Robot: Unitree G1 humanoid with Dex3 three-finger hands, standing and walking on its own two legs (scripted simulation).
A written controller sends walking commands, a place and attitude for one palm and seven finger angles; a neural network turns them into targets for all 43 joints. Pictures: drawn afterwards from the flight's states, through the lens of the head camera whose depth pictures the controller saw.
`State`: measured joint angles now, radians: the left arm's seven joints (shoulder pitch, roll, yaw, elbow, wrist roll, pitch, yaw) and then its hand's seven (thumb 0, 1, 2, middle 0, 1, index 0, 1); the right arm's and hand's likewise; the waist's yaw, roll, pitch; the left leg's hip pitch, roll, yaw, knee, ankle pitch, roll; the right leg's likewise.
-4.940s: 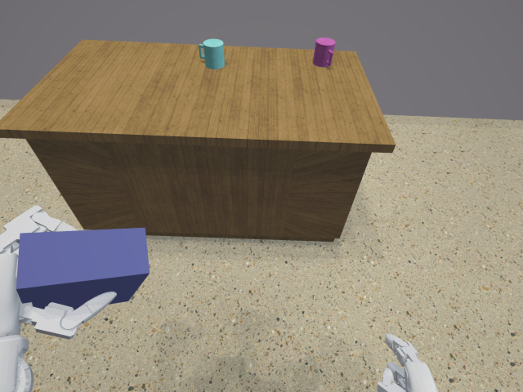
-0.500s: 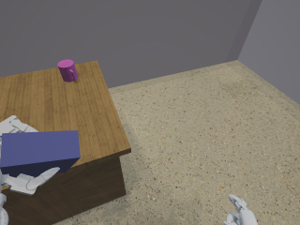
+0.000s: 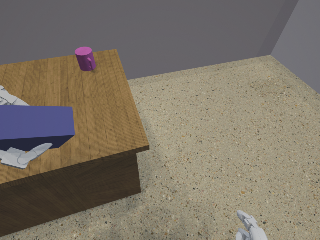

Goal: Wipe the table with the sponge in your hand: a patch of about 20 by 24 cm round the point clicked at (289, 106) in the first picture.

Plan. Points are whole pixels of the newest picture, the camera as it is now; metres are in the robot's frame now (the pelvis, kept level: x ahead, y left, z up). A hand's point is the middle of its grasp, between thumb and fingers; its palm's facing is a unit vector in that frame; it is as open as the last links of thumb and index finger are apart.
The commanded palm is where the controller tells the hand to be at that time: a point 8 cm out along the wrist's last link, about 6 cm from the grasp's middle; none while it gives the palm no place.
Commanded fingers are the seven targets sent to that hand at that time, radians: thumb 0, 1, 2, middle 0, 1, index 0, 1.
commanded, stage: look again from close up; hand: left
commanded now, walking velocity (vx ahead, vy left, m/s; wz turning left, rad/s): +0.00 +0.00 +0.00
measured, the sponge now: (43, 130) +0.26 +0.26 +0.17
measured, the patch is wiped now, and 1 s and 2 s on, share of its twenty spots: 0.00 0.00 0.00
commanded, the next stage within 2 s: shuffle to correct the standing spot in 0.16 s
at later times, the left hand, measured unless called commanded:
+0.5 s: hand (18, 122) +0.28 +0.32 +0.17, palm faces +0.37 -0.87 -0.33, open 9.4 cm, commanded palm +0.22 +0.36 +0.18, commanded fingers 0.00 0.10 1.30 -1.20 -1.60 -1.20 -1.60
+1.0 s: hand out of the picture +0.30 +0.38 +0.17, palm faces +0.37 -0.84 -0.40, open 9.4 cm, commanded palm +0.23 +0.41 +0.18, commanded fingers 0.00 0.10 1.30 -1.20 -1.60 -1.20 -1.60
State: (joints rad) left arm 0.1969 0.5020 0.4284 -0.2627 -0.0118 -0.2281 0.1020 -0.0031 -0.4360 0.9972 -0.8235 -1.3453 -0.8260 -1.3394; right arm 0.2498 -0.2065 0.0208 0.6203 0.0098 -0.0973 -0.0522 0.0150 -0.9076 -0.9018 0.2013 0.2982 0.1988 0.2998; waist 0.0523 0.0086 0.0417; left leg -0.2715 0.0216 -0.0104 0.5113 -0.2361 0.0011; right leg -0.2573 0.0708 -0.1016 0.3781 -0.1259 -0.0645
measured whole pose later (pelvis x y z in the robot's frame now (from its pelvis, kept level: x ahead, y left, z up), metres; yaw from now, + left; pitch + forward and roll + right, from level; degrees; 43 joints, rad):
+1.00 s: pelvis +0.06 +0.14 -0.01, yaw -2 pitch -2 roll -1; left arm 0.38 0.39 0.40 -0.50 0.00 -0.24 0.10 0.00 -0.44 1.00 -0.82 -1.35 -0.82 -1.34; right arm 0.21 -0.15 0.00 0.61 0.00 -0.09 0.01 0.02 -0.91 -0.90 0.20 0.30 0.20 0.30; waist 0.00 -0.05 0.07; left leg -0.30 -0.08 0.01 0.64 -0.32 0.09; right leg -0.47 0.01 -0.03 1.13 -0.48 0.00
